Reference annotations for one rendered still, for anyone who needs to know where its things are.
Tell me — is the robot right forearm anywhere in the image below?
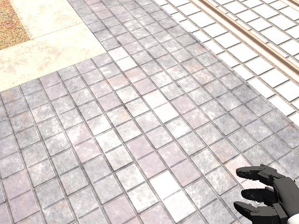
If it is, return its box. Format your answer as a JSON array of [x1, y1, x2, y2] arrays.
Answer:
[[287, 214, 299, 224]]

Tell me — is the robot right hand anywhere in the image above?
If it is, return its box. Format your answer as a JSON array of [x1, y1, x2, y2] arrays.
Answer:
[[234, 164, 299, 224]]

